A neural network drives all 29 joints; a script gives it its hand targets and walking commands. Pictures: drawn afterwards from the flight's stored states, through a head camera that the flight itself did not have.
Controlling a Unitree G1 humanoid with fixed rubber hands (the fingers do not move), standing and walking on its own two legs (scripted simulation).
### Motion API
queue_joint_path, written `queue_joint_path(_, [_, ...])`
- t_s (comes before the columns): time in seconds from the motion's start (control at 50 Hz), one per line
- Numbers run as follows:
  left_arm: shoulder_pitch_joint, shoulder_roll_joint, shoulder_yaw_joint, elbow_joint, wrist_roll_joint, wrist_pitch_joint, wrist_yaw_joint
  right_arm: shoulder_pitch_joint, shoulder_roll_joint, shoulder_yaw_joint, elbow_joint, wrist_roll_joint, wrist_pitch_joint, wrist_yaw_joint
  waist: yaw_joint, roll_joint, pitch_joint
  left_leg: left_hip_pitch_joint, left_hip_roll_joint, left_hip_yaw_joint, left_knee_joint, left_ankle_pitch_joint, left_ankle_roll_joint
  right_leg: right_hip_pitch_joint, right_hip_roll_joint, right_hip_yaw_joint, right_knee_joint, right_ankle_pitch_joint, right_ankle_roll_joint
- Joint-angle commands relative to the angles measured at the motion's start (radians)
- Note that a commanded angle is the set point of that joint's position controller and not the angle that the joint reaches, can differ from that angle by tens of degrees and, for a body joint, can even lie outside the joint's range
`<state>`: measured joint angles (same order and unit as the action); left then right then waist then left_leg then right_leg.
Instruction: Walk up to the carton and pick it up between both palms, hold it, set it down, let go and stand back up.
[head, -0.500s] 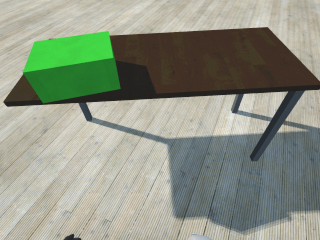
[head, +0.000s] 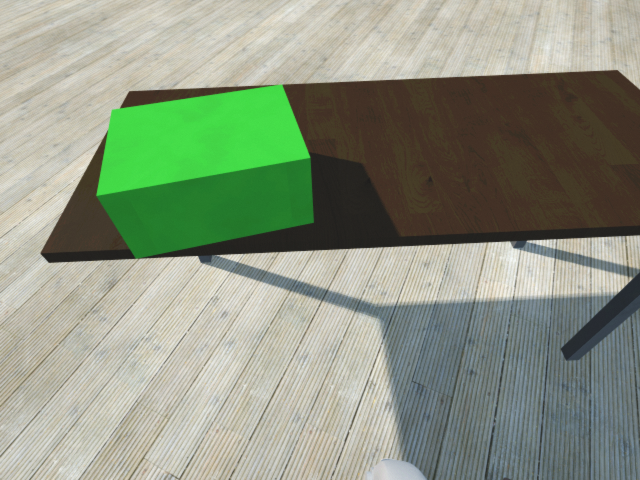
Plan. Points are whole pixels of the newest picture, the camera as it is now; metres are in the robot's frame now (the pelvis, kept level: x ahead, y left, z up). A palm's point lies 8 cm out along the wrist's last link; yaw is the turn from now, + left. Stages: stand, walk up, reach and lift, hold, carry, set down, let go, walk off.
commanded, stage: walk up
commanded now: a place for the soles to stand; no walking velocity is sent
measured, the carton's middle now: (213, 166) +0.64 +0.18 +0.02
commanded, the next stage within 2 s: none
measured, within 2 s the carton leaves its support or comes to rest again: neither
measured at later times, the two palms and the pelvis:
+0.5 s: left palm out of the picture +0.20 +0.43 -0.09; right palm (391, 395) +0.26 -0.10 -0.11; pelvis +0.14 +0.15 +0.00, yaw +1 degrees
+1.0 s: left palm out of the picture +0.33 +0.52 -0.08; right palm (308, 363) +0.31 +0.02 -0.09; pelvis +0.20 +0.27 +0.01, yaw -4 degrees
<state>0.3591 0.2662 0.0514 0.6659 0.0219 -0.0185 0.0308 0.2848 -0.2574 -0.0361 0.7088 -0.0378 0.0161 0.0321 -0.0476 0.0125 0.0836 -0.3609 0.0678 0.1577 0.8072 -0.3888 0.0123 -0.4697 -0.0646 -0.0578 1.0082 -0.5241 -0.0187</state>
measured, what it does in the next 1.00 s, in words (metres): steps to the left: right foot, then left foot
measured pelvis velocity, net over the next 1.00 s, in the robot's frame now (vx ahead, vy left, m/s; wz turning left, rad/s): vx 0.20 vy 0.27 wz -0.06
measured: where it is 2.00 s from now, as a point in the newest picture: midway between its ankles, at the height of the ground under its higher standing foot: outside the picture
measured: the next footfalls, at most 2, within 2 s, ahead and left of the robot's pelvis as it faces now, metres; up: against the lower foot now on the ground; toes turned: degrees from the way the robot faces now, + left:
right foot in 0.04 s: +0.11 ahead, -0.09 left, +0.00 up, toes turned -5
left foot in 0.34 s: +0.24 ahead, +0.27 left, +0.00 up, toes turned +9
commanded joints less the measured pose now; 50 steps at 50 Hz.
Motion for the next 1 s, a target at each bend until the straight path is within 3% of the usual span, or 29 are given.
queue_joint_path(0.0, [0.211, 0.081, 0.042, -0.063, 0.001, -0.059, 0.008, -0.083, -0.188, -0.021, -0.083, 0.007, 0.000, 0.001, 0.102, 0.116, -0.115, -0.147, 0.168, -0.196, -0.214, 0.170, 0.174, 0.353, 0.026, -0.024, -0.371, 0.289, -0.031])
queue_joint_path(0.02, [0.287, 0.132, 0.066, -0.043, 0.023, -0.064, 0.019, -0.074, -0.130, 0.005, -0.097, 0.000, 0.007, 0.007, 0.143, -0.058, -0.138, -0.300, 0.090, -0.112, -0.020, 0.004, 0.094, 0.523, -0.055, 0.154, -0.479, 0.191, -0.054])
queue_joint_path(0.04, [0.282, 0.270, 0.090, -0.076, 0.046, -0.063, 0.034, -0.090, -0.067, 0.024, -0.152, 0.009, 0.011, 0.009, 0.169, -0.299, -0.107, -0.478, -0.023, -0.065, 0.266, -0.188, -0.005, 0.503, -0.383, 0.731, -0.760, -0.151, -0.179])
queue_joint_path(0.06, [0.238, 0.279, 0.092, -0.065, 0.042, -0.044, 0.054, -0.153, -0.160, -0.006, -0.159, -0.002, 0.041, 0.005, 0.157, -0.121, 0.010, -0.515, 0.024, -0.205, 0.386, -0.223, -0.027, 0.399, -0.462, 0.848, -0.811, -0.199, -0.262])
queue_joint_path(0.1, [0.149, 0.228, 0.072, -0.076, 0.057, -0.042, 0.065, -0.128, -0.144, -0.011, -0.147, -0.006, 0.047, 0.016, 0.129, -0.092, 0.062, -0.551, 0.051, -0.207, 0.463, -0.120, -0.051, 0.409, -0.423, 0.651, -0.705, 0.069, -0.297])
queue_joint_path(0.14, [0.124, 0.203, 0.052, -0.068, 0.057, -0.055, 0.057, -0.094, -0.129, -0.021, -0.125, -0.019, 0.037, 0.022, 0.100, -0.089, -0.010, -0.460, 0.064, -0.209, 0.413, -0.066, -0.065, 0.422, -0.353, 0.434, -0.648, 0.335, -0.253])
queue_joint_path(0.18, [0.066, 0.212, 0.052, -0.077, 0.053, -0.061, 0.046, -0.074, -0.096, -0.022, -0.131, -0.005, 0.027, 0.040, 0.073, -0.175, -0.029, -0.383, 0.065, -0.193, 0.289, -0.085, -0.060, 0.411, -0.316, 0.298, -0.592, 0.497, -0.238])
queue_joint_path(0.26, [0.010, 0.228, 0.060, -0.088, 0.047, -0.048, 0.040, -0.051, -0.056, -0.037, -0.135, 0.004, 0.011, 0.068, 0.048, -0.203, -0.016, -0.081, 0.018, -0.079, 0.003, 0.027, -0.019, 0.207, -0.240, 0.076, -0.527, 0.453, -0.173])
queue_joint_path(0.3, [-0.027, 0.227, 0.056, -0.096, 0.043, -0.031, 0.039, 0.052, -0.073, -0.058, -0.111, 0.001, -0.004, 0.071, -0.019, -0.165, -0.034, 0.183, -0.042, 0.011, -0.110, 0.153, 0.013, 0.040, -0.222, 0.011, -0.445, 0.347, -0.138])
queue_joint_path(0.32, [-0.003, 0.184, 0.042, -0.095, 0.045, -0.022, 0.035, 0.157, -0.126, -0.080, -0.087, -0.002, -0.013, 0.066, -0.062, -0.034, -0.091, 0.337, -0.081, -0.002, -0.145, 0.133, 0.030, -0.035, -0.172, -0.040, -0.298, 0.247, -0.094])
queue_joint_path(0.34, [0.052, 0.109, 0.020, -0.106, 0.043, -0.014, 0.027, 0.240, -0.222, -0.106, -0.078, -0.015, -0.016, 0.053, -0.106, 0.209, -0.161, 0.418, 0.043, -0.234, -0.261, -0.024, 0.097, -0.119, -0.076, -0.095, -0.020, 0.106, -0.047])
queue_joint_path(0.36, [0.015, 0.078, 0.009, -0.167, 0.008, -0.004, 0.023, 0.219, -0.315, -0.117, -0.110, 0.001, -0.010, 0.038, -0.137, 0.345, -0.149, 0.322, 0.267, -0.677, -0.496, -0.282, 0.233, -0.249, 0.073, -0.037, 0.190, -0.239, 0.001])
queue_joint_path(0.38, [-0.048, 0.119, 0.021, -0.173, -0.008, 0.006, 0.032, 0.150, -0.308, -0.106, -0.113, 0.024, 0.000, 0.020, -0.135, 0.202, -0.108, 0.224, 0.316, -0.733, -0.554, -0.336, 0.301, -0.241, 0.027, 0.110, 0.321, -0.170, -0.010])
queue_joint_path(0.44, [0.031, 0.107, 0.029, -0.126, -0.018, -0.009, 0.038, -0.016, -0.236, -0.068, -0.124, 0.008, 0.010, -0.011, -0.039, 0.171, -0.026, 0.077, 0.286, -0.471, -0.433, -0.077, 0.320, -0.173, -0.032, 0.106, 0.250, -0.059, -0.003])
queue_joint_path(0.48, [0.117, 0.092, 0.032, -0.082, -0.020, -0.030, 0.035, -0.078, -0.184, -0.035, -0.132, -0.004, 0.018, -0.008, 0.006, 0.191, -0.097, 0.040, 0.230, -0.312, -0.329, 0.265, 0.272, 0.022, -0.019, 0.031, -0.078, -0.063, 0.007])
queue_joint_path(0.52, [0.241, 0.096, 0.040, -0.053, -0.006, -0.054, 0.040, -0.145, -0.182, -0.005, -0.135, -0.003, 0.033, 0.001, 0.097, 0.076, -0.144, -0.066, 0.187, -0.210, -0.142, 0.392, 0.191, 0.302, -0.001, 0.000, -0.412, 0.253, -0.008])
queue_joint_path(0.54, [0.249, 0.163, 0.058, -0.056, 0.021, -0.059, 0.046, -0.141, -0.126, 0.017, -0.143, 0.004, 0.034, 0.009, 0.112, -0.106, -0.150, -0.205, 0.105, -0.127, 0.033, 0.264, 0.092, 0.403, -0.114, 0.241, -0.548, 0.187, -0.062])
queue_joint_path(0.56, [0.155, 0.266, 0.078, -0.112, 0.031, -0.050, 0.055, -0.162, -0.098, 0.017, -0.182, 0.015, 0.038, 0.007, 0.107, -0.280, -0.062, -0.360, -0.016, -0.102, 0.178, -0.130, -0.010, 0.326, -0.380, 0.720, -0.739, 0.204, -0.186])
queue_joint_path(0.58, [0.143, 0.295, 0.095, -0.095, 0.022, -0.037, 0.066, -0.232, -0.166, -0.007, -0.184, -0.006, 0.065, -0.002, 0.130, -0.162, 0.005, -0.374, 0.029, -0.218, 0.339, -0.203, -0.020, 0.267, -0.450, 0.772, -0.734, 0.236, -0.305])
queue_joint_path(0.62, [0.071, 0.254, 0.078, -0.105, 0.045, -0.030, 0.070, -0.190, -0.140, -0.006, -0.169, -0.008, 0.066, 0.000, 0.091, -0.155, -0.016, -0.387, 0.045, -0.217, 0.377, -0.153, -0.041, 0.343, -0.389, 0.555, -0.590, 0.516, -0.313])
queue_joint_path(0.68, [0.006, 0.220, 0.056, -0.128, 0.044, -0.022, 0.044, -0.114, -0.105, -0.014, -0.141, 0.007, 0.034, 0.013, 0.068, -0.231, -0.095, -0.159, 0.024, -0.148, 0.066, -0.118, -0.043, 0.302, -0.237, 0.261, -0.462, 0.666, -0.194])
queue_joint_path(0.72, [-0.072, 0.219, 0.037, -0.151, 0.019, -0.007, 0.019, 0.004, -0.117, -0.034, -0.100, 0.025, 0.009, 0.023, 0.003, -0.165, -0.133, 0.171, -0.044, -0.067, -0.210, 0.147, -0.012, 0.093, -0.140, 0.106, -0.341, 0.527, -0.099])
queue_joint_path(0.74, [-0.056, 0.170, 0.022, -0.160, 0.007, -0.001, 0.009, 0.036, -0.184, -0.057, -0.094, 0.014, -0.004, 0.020, -0.008, -0.017, -0.137, 0.258, 0.000, -0.174, -0.254, 0.289, 0.021, -0.006, -0.079, 0.036, -0.211, 0.409, -0.039])
queue_joint_path(0.76, [-0.032, 0.092, -0.006, -0.190, -0.019, 0.003, 0.005, 0.026, -0.288, -0.079, -0.110, 0.017, -0.014, 0.009, -0.008, 0.201, -0.165, 0.210, 0.227, -0.499, -0.383, 0.327, 0.127, -0.082, 0.037, 0.007, -0.063, 0.053, 0.023])
queue_joint_path(0.8, [-0.066, 0.105, 0.004, -0.176, -0.020, 0.021, 0.028, 0.011, -0.264, -0.070, -0.112, 0.025, -0.009, -0.012, -0.030, 0.129, -0.126, 0.124, 0.310, -0.590, -0.405, 0.380, 0.282, -0.046, 0.038, 0.120, 0.082, -0.178, 0.020])
queue_joint_path(0.84, [-0.030, 0.087, -0.005, -0.141, -0.018, 0.011, 0.031, -0.056, -0.206, -0.041, -0.133, 0.013, -0.004, -0.028, 0.007, 0.130, -0.134, 0.177, 0.277, -0.440, -0.316, 0.591, 0.260, -0.039, 0.003, 0.114, -0.005, -0.098, 0.024])
queue_joint_path(0.9, [0.000, 0.105, -0.002, -0.121, -0.004, -0.020, 0.013, -0.126, -0.182, -0.007, -0.146, 0.038, 0.003, -0.025, 0.073, 0.124, -0.171, 0.094, 0.213, -0.299, -0.238, 0.730, 0.127, 0.226, 0.009, 0.074, -0.425, 0.271, 0.013])
queue_joint_path(0.94, [-0.094, 0.177, 0.019, -0.135, 0.007, -0.022, -0.005, -0.066, -0.163, -0.002, -0.145, 0.059, -0.007, -0.019, 0.016, 0.027, -0.205, 0.060, 0.123, -0.223, -0.256, 0.510, 0.022, 0.279, -0.057, 0.199, -0.409, 0.524, -0.043])
queue_joint_path(0.98, [-0.098, 0.149, 0.012, -0.124, -0.009, -0.011, -0.018, -0.089, -0.182, -0.010, -0.135, 0.055, -0.005, -0.017, 0.045, 0.018, -0.189, 0.079, 0.118, -0.212, -0.318, 0.365, 0.034, 0.262, -0.031, 0.127, -0.385, 0.466, -0.015])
